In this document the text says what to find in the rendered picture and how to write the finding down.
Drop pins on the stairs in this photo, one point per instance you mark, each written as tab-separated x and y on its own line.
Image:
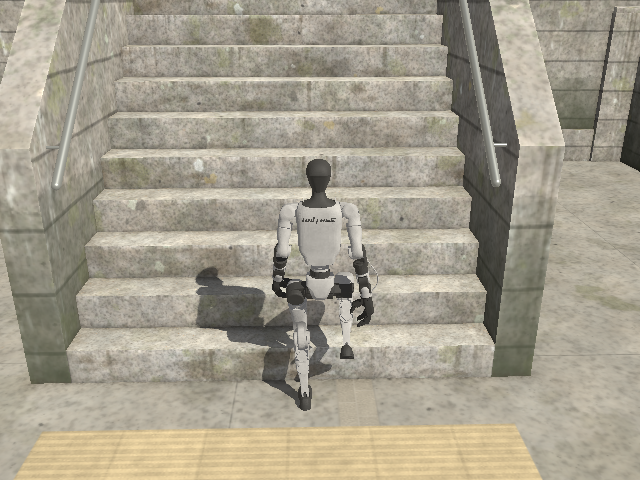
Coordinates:
222	106

